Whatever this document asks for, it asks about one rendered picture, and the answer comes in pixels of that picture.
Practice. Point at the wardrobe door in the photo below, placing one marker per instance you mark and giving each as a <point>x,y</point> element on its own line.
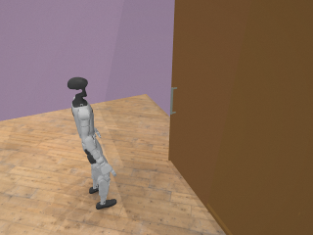
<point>208,40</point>
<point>265,160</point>

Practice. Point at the right robot upper arm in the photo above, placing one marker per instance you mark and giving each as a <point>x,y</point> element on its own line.
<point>84,120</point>

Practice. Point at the robot right hand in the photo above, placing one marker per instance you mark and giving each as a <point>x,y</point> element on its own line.
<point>105,169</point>

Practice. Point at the robot left hand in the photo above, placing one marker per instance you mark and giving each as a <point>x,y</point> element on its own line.
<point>97,132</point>

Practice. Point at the handle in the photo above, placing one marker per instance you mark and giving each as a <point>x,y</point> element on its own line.
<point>171,100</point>
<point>302,202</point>

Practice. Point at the robot right thigh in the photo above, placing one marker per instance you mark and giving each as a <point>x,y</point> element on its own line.
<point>93,161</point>

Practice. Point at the right robot forearm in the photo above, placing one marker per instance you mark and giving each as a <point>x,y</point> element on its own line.
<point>92,148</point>

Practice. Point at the humanoid robot head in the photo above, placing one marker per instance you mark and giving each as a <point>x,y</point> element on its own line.
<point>78,83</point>

